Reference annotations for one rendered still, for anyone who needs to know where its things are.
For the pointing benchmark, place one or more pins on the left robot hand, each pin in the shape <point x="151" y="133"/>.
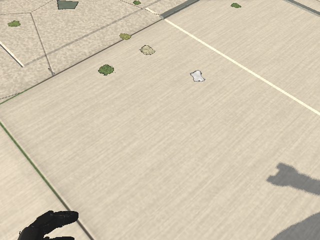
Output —
<point x="46" y="223"/>

